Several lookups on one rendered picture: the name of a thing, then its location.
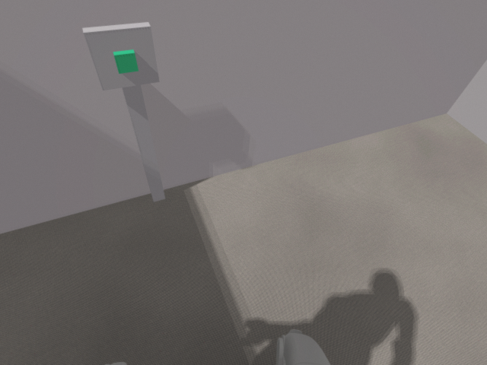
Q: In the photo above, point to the panel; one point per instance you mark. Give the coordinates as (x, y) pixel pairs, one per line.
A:
(102, 42)

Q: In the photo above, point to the button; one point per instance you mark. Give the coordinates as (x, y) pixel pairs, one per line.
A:
(126, 61)

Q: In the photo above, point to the right robot thigh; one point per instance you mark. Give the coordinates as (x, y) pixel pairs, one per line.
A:
(298, 349)

